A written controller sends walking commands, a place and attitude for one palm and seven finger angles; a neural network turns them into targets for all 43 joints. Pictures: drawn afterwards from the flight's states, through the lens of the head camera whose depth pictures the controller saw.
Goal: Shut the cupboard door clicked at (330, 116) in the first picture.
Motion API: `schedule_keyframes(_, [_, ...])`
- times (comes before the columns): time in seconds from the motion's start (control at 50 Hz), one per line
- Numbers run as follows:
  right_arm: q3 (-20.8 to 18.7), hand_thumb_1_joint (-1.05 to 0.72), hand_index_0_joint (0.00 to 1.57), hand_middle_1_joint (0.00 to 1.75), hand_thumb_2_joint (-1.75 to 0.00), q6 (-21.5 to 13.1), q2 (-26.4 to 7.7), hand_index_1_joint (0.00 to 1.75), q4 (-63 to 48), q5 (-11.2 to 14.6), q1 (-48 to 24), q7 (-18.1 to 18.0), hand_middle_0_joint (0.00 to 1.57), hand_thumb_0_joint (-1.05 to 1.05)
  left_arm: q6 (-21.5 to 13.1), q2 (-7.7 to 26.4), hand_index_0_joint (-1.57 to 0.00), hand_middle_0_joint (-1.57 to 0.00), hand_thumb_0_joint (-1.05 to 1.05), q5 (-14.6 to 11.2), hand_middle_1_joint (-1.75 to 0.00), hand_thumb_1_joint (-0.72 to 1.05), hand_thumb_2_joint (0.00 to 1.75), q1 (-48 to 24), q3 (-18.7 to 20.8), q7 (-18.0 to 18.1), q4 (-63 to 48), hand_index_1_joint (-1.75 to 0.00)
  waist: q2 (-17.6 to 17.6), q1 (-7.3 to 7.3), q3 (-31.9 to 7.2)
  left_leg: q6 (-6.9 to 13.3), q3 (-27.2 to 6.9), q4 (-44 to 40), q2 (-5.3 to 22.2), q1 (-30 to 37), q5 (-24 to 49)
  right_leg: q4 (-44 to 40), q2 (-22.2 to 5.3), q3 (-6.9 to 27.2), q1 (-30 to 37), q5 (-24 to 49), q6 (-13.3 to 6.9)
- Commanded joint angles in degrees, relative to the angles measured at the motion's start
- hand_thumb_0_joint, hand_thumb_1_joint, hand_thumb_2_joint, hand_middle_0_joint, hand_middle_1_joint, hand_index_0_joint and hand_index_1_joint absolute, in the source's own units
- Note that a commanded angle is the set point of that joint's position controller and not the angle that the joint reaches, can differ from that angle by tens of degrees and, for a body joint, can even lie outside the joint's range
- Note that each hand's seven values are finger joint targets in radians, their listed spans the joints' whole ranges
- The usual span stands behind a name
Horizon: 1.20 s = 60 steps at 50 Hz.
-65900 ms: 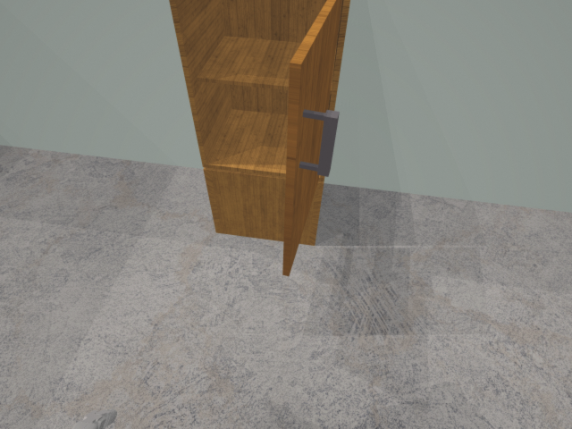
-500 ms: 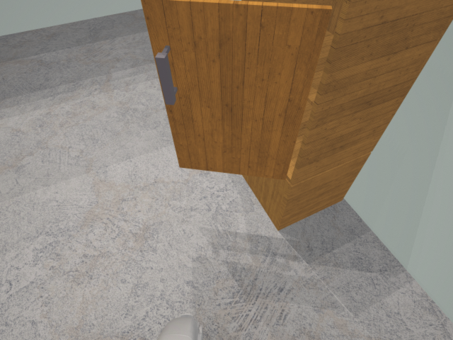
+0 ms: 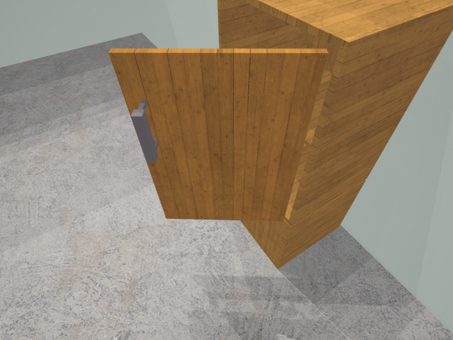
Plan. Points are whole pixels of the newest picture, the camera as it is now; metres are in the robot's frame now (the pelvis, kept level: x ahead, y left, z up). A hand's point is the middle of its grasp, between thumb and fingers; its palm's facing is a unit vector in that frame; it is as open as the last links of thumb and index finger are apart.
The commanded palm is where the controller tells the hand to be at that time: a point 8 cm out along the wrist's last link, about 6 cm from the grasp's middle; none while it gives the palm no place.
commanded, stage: come to a stop and stand still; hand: left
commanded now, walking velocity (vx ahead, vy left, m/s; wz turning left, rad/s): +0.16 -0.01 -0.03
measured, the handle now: (147, 131) +0.52 +0.21 +0.07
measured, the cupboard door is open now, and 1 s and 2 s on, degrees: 56 56 56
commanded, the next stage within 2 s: look again from close up in 1.84 s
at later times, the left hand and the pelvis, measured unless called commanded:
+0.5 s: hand out of the picture +0.09 +0.23 -0.19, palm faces +0.06 -0.98 -0.19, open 7.4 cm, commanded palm none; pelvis +0.04 +0.04 -0.01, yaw -1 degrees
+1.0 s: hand out of the picture +0.03 +0.19 -0.17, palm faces +0.00 -0.98 -0.21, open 7.4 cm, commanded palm none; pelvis -0.02 +0.01 +0.00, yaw -1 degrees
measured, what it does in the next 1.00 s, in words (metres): steps on the spot: right foot, then left foot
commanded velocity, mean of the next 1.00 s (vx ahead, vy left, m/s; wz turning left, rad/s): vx -0.04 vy -0.03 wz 0.00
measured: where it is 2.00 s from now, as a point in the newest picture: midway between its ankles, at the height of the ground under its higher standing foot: outside the picture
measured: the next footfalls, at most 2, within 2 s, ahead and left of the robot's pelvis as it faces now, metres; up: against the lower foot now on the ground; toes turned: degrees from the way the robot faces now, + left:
right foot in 0.04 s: +0.13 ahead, -0.12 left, +0.00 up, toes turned -6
left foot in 0.42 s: +0.12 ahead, +0.13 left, +0.00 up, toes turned +1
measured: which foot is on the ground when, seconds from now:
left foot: down 0.00-0.06, up 0.08-0.40, down 0.42-0.98, up 1.00-1.00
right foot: up 0.00-0.02, down 0.04-0.44, up 0.46-0.96, down 0.98-1.00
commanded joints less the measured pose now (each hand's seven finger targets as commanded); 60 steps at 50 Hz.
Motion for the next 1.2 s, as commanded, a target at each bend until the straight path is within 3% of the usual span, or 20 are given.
schedule_keyframes(0.0, [-1.48,-0.9,0.2,0.3,-0.9,-0.93,-7.09,0.3,-2.09,0.21,0.81,-0.2,0.2,0.0,-1.12,3.63,-0.2,-0.2,0.0,0.11,-0.3,0.9,0.9,10.26,0.9,-0.05,1.02,-0.3,-1.26,4.37,0.4,3.99,-7.06,2.58,12.57,-9.0,16.93,-11.34,2.58,-0.14,15.67,5.23,-1.38])
schedule_keyframes(0.04, [-1.09,-0.9,0.2,0.3,-0.9,-0.99,-3.76,0.3,-3.03,1.05,3.08,0.22,0.2,0.0,-2.41,10.19,-0.2,-0.2,0.0,0.08,-0.3,0.9,0.9,18.57,1.97,0.84,4.22,-0.3,-15.12,5.33,-4.85,-1.49,-0.84,23.05,0.96,-22.53,-4.47,-19.03,-13.73,21.75,30.24,23.01,-9.99])
schedule_keyframes(0.06, [-1.05,-0.9,0.2,0.3,-0.9,-0.08,-3.81,0.3,-3.08,1.4,2.57,-0.12,0.2,0.0,-2.48,10.7,-0.2,-0.2,0.0,-0.62,-0.3,0.9,0.9,18.3,1.26,1.17,4.34,-0.3,-11.63,4.74,-6.27,-2.25,-5.3,31.25,1.43,-20.05,-19.54,-22.89,-19.26,24.67,26.43,29.73,-14.78])
schedule_keyframes(0.14, [-0.76,-0.9,0.2,0.3,-0.9,1.99,-2.07,0.3,-2.27,2.18,0.09,-0.95,0.2,0.0,-1.79,7.27,-0.2,-0.2,0.0,-0.18,-0.3,0.9,0.9,7.51,0.25,2.64,2.49,-0.3,-5.18,1.24,-6.63,-3.55,-11.18,29.6,4.04,-16.89,-13.75,-17.57,-14.52,12.51,21.17,52.88,-12.9])
schedule_keyframes(0.28, [-2.29,-0.9,0.2,0.3,-0.9,4.56,-2.9,0.3,-4.09,1.55,-2.06,-0.42,0.2,0.0,0.66,8.98,-0.2,-0.2,0.0,0.27,-0.3,0.9,0.9,4.96,1.81,2.78,1.5,-0.3,-9.09,1.24,-4.32,-4.55,-9.17,24.38,2.01,-16.24,-7.97,-17.81,-12.12,8.91,16.67,40.28,-11.23])
schedule_keyframes(0.36, [-2.66,-0.9,0.2,0.3,-0.9,4.04,-4.12,0.3,-4.21,1.41,-0.45,-0.22,0.2,0.0,1.57,8.83,-0.2,-0.2,0.0,-0.01,-0.3,0.9,0.9,2.58,1.95,2.52,0.54,-0.3,-10.86,-0.97,-3.14,-3.92,-9.41,8.52,2.49,-7.59,4.48,-14.99,-9.2,7.75,9.78,20.6,-7.04])
schedule_keyframes(0.38, [-2.78,-0.9,0.2,0.3,-0.9,3.44,-5.31,0.3,-3.96,1.23,0.37,-0.06,0.2,0.0,1.97,7.38,-0.2,-0.2,0.0,-0.17,-0.3,0.9,0.9,2.87,1.64,2.36,0.15,-0.3,-6.18,-1.33,-3.06,-3.14,-11.82,3.1,5.16,-3.11,10.5,-11.65,-5.9,5.88,4.84,8.3,-4.29])
schedule_keyframes(0.4, [-3.16,-0.9,0.2,0.3,-0.9,2.72,-9.4,0.3,-5.18,0.53,-0.61,-0.24,0.2,0.0,2.53,4.21,-0.2,-0.2,0.0,-0.69,-0.3,0.9,0.9,5.19,1.07,2.25,-0.26,-0.3,8.06,-0.15,-2.83,0.76,-23.91,-2.71,15.12,-5.24,18.63,-5.55,1.12,1.87,1.99,-7.88,-0.5])
schedule_keyframes(0.42, [-3.72,-0.9,0.2,0.3,-0.9,2.71,-12.5,0.3,-6.88,-0.04,-2.66,-0.81,0.2,0.0,3.0,3.18,-0.2,-0.2,0.0,-0.97,-0.3,0.9,0.9,5.51,0.82,2.42,-0.45,-0.3,14.46,-0.51,-1.71,6.06,-31.03,-7.95,22.62,-12.31,21.07,4.18,4.85,1.76,3.83,-20.72,0.99])
schedule_keyframes(0.44, [-3.37,-0.9,0.2,0.3,-0.9,2.79,-12.65,0.3,-7.82,-0.28,-5.31,-1.14,0.2,0.0,3.27,4.07,-0.2,-0.2,0.0,-0.78,-0.3,0.9,0.9,5.5,1.07,2.36,-0.58,-0.3,11.24,-0.03,-0.15,8.72,-29.24,-9.32,22.87,-18.68,12.18,10.66,4.52,5.49,7.17,-20.89,0.19])
schedule_keyframes(0.52, [-1.95,-0.9,0.2,0.3,-0.9,2.22,-9.77,0.3,-8.87,-0.23,-9.68,-2.24,0.2,0.0,3.5,5.4,-0.2,-0.2,0.0,-0.13,-0.3,0.9,0.9,8.55,1.9,1.17,2.29,-0.3,8.1,2.08,-0.06,5.74,-24.56,-9.12,17.31,-12.55,6.97,18.65,4.6,8.51,0.17,-11.92,1.03])
schedule_keyframes(0.66, [-2.96,-0.9,0.2,0.3,-0.9,1.87,-10.51,0.3,-6.06,0.05,-1.55,-2.86,0.2,0.0,3.47,5.0,-0.2,-0.2,0.0,-0.1,-0.3,0.9,0.9,6.52,1.54,0.59,1.45,-0.3,7.43,-1.52,-5.67,6.05,-23.52,-6.38,19.13,1.23,20.17,15.68,3.86,7.21,-3.13,-11.93,2.68])
schedule_keyframes(0.78, [-3.5,-0.9,0.2,0.3,-0.9,2.23,-11.03,0.3,-5.45,-0.19,-1.36,-2.11,0.2,0.0,3.62,3.8,-0.2,-0.2,0.0,-0.14,-0.3,0.9,0.9,4.76,0.76,0.06,1.04,-0.3,10.38,-2.32,-2.98,5.69,-24.96,-10.43,17.24,-5.27,1.9,4.77,3.74,3.87,3.83,-14.66,1.62])
schedule_keyframes(0.9, [-3.89,-0.9,0.2,0.3,-0.9,3.11,-10.42,0.3,-4.62,-0.19,-4.68,-1.0,0.2,0.0,2.74,2.13,-0.2,-0.2,0.0,-0.6,-0.3,0.9,0.9,15.92,0.4,0.4,5.78,-0.3,9.28,2.74,-2.32,0.74,-18.84,-11.98,10.67,-18.92,-15.23,-17.66,6.56,-1.47,24.48,-6.64,-0.6])
schedule_keyframes(0.92, [-3.63,-0.9,0.2,0.3,-0.9,3.35,-8.38,0.3,-4.36,0.1,-4.69,-0.75,0.2,0.0,2.41,3.4,-0.2,-0.2,0.0,-0.25,-0.3,0.9,0.9,18.28,0.65,0.8,6.71,-0.3,5.11,3.46,-1.29,-1.32,-15.62,-8.5,7.1,-22.52,-17.11,-22.66,4.29,0.88,27.33,-9.48,-1.27])
schedule_keyframes(0.96, [-2.65,-0.9,0.2,0.3,-0.9,4.03,-3.31,0.3,-6.22,0.53,-5.53,-0.11,0.2,0.0,1.88,9.61,-0.2,-0.2,0.0,0.44,-0.3,0.9,0.9,14.26,1.25,1.7,4.85,-0.3,-15.07,2.78,7.06,-3.83,-8.28,14.7,0.29,-28.01,-10.45,-40.3,-15.04,25.22,12.17,-37.65,-7.81])
schedule_keyframes(0.98, [-2.98,-0.9,0.2,0.3,-0.9,4.42,-4.99,0.3,-6.46,0.05,-5.48,0.37,0.2,0.0,1.86,9.63,-0.2,-0.2,0.0,0.32,-0.3,0.9,0.9,8.73,0.71,1.88,2.67,-0.3,-9.61,1.04,10.04,-3.35,-9.95,21.58,1.39,-24.41,-8.99,-41.88,-17.02,24.84,2.48,-36.61,-8.31])
schedule_keyframes(1.02, [-3.17,-0.9,0.2,0.3,-0.9,4.19,-4.55,0.3,-3.36,-0.4,-0.95,1.0,0.2,0.0,-0.16,6.91,-0.2,-0.2,0.0,-0.42,-0.3,0.9,0.9,4.64,0.4,1.67,2.35,-0.3,-10.11,-1.16,9.32,-3.15,-10.57,26.8,2.36,-24.46,-1.0,-38.28,-10.86,18.94,5.2,-23.38,-7.04])
schedule_keyframes(1.08, [-3.17,-0.9,0.2,0.3,-0.9,2.88,-4.7,0.3,-2.78,0.12,0.78,1.61,0.2,0.0,-1.5,5.09,-0.2,-0.2,0.0,-0.53,-0.3,0.9,0.9,8.84,-0.07,1.34,3.82,-0.3,-7.57,-0.24,7.86,-3.69,-8.92,27.87,2.91,-27.19,1.82,-33.47,-8.96,12.18,13.7,-7.76,-6.33])
schedule_keyframes(1.18, [-2.8,-0.9,0.2,0.3,-0.9,2.32,-5.0,0.3,-4.64,0.28,-2.87,1.01,0.2,0.0,-1.91,4.59,-0.2,-0.2,0.0,-0.06,-0.3,0.9,0.9,14.87,0.23,1.87,5.8,-0.3,-9.37,2.67,3.53,-4.26,-9.04,23.04,3.86,-28.19,-1.82,-27.82,-11.9,13.44,23.36,8.94,-9.02])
